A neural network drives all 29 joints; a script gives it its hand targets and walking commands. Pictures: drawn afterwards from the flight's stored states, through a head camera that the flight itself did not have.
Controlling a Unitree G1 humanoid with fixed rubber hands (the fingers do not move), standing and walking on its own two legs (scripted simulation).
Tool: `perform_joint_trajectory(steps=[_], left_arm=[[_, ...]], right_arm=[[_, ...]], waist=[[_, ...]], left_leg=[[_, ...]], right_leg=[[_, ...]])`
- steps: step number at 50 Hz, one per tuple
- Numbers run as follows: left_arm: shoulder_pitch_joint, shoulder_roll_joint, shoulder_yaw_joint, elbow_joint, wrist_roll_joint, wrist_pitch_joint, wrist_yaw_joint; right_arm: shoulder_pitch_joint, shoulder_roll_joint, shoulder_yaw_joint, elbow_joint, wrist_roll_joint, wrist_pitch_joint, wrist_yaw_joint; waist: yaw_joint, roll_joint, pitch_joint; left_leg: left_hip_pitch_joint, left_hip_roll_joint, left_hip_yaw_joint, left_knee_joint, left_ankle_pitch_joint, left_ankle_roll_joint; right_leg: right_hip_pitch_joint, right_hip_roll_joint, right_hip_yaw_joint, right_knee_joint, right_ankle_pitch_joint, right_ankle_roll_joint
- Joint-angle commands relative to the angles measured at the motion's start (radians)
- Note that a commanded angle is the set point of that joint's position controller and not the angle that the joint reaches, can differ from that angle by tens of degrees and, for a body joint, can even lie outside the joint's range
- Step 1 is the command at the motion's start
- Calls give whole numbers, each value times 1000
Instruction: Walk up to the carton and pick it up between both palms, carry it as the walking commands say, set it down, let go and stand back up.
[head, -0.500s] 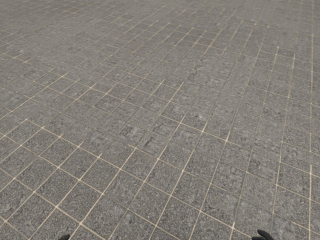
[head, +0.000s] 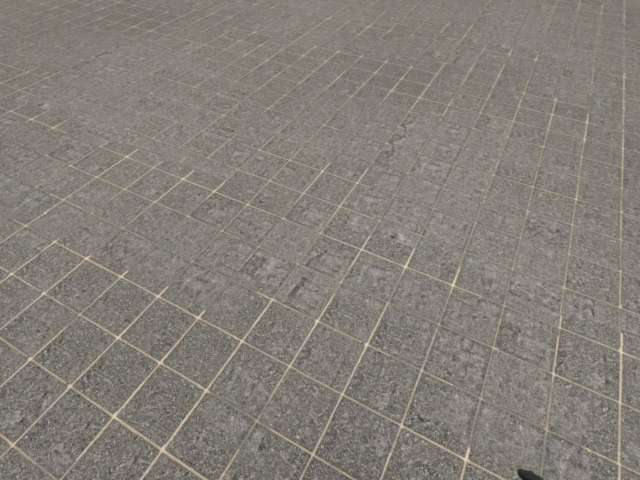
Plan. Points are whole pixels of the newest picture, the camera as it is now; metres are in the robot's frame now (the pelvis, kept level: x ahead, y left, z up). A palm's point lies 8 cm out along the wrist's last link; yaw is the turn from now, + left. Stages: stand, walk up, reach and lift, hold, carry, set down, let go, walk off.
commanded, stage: stand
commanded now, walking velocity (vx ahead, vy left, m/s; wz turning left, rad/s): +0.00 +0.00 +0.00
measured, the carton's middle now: out of the picture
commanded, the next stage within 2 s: walk up in 0.70 s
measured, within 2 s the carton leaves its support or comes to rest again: neither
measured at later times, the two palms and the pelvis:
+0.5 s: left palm out of the picture +0.08 +0.29 -0.12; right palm out of the picture +0.09 -0.29 -0.12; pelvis +0.00 +0.00 +0.00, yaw +0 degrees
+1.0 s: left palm out of the picture +0.09 +0.32 -0.11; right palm out of the picture +0.11 -0.29 -0.11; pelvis +0.01 +0.01 -0.01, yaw +7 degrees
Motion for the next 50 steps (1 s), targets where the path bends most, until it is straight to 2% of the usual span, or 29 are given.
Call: perform_joint_trajectory(steps=[1, 44, 45, 46, 47, 48, 50], left_arm=[[-57, 206, 38, -64, -1, -19, 8], [-44, 215, 37, -65, -1, -14, 9], [59, 455, 113, -97, -8, -49, 12], [86, 476, 132, -101, -4, -56, 17], [134, 475, 137, -125, 7, -64, 22], [117, 452, 130, -162, 13, -75, 27], [41, 434, 138, -219, 30, -92, 30]], right_arm=[[-62, -210, -39, -64, 1, -19, -9], [-56, -222, -39, -58, 2, -16, -10], [-126, -322, -100, -288, -50, 30, 49], [-150, -277, -97, -328, -44, 43, 103], [-189, -249, -85, -379, -65, 48, 130], [-188, -250, -90, -407, -74, 49, 146], [-123, -281, -121, -429, -73, 43, 173]], waist=[[-1, 4, -70], [-1, 1, -77], [35, -12, -67], [52, -121, -41], [102, -162, -85], [99, -81, -113], [39, -60, -143]], left_leg=[[-8, 123, -98, -80, 123, 31], [9, 126, -95, -89, 179, 28], [-399, 72, -243, 65, 32, 114], [-590, 44, -171, 196, -167, 90], [-624, 95, -61, 392, -192, 42], [-638, 136, -98, 453, -198, 25], [-604, 198, -158, 481, -167, 23]], right_leg=[[-1, -102, 85, -74, 119, -40], [21, -111, 81, -81, 166, -37], [161, -155, 78, 18, 1, -97], [244, -308, 203, -93, -128, -175], [274, -443, 221, -179, -121, -231], [255, -458, 200, -149, -51, -259], [194, -459, 145, -110, -114, -261]])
